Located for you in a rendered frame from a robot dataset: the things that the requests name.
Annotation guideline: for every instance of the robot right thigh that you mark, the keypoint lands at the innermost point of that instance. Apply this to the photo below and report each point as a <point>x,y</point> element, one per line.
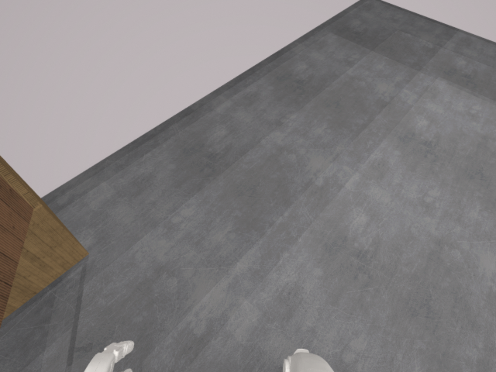
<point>305,362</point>

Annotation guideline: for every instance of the cupboard door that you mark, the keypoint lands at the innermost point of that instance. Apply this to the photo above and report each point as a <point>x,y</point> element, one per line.
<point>15,216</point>

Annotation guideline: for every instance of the left robot hand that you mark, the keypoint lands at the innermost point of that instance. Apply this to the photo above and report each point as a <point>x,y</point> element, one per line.
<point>104,362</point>

